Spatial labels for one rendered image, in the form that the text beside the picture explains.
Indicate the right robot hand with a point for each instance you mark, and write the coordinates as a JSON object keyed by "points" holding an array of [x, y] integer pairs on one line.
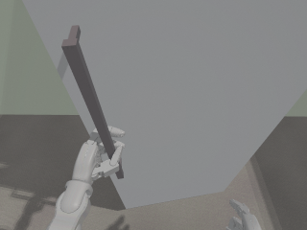
{"points": [[248, 222]]}

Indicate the fridge door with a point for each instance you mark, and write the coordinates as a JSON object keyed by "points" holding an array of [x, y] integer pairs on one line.
{"points": [[197, 85]]}

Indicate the left robot hand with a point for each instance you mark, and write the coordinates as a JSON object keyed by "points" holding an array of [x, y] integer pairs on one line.
{"points": [[90, 156]]}

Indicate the robot left forearm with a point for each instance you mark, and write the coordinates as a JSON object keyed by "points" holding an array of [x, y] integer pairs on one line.
{"points": [[72, 206]]}

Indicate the handle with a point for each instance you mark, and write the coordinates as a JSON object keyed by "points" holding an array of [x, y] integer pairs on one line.
{"points": [[74, 55]]}

